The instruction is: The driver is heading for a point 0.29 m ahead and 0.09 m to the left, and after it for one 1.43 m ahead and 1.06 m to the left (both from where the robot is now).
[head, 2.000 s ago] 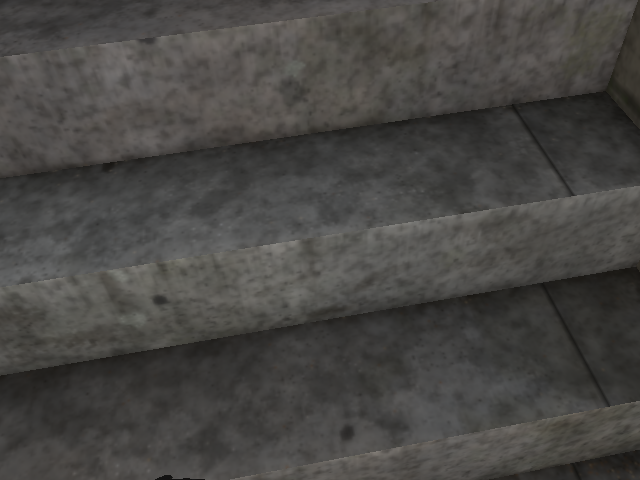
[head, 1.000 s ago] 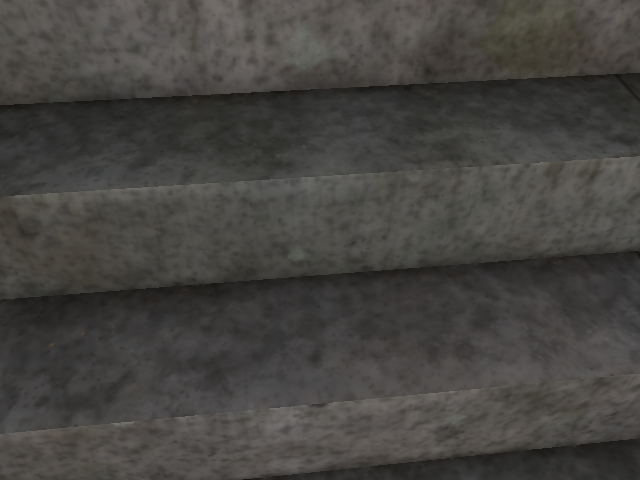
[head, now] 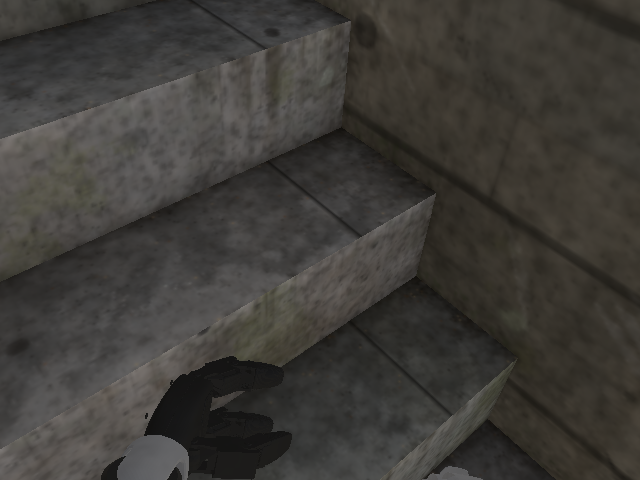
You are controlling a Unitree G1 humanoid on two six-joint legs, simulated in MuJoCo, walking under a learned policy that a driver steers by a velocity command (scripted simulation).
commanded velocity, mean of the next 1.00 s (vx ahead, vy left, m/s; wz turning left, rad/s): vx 0.11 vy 0.01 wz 0.40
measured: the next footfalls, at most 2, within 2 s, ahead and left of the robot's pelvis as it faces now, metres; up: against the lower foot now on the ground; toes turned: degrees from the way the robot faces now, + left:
right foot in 0.02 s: +0.23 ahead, -0.10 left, +0.20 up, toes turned -8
left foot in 0.64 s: +0.35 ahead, +0.15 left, +0.41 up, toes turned +8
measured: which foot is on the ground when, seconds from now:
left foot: down 0.00-0.04, up 0.06-0.62, down 0.64-1.00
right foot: up 0.00-0.00, down 0.02-0.70, up 0.72-1.00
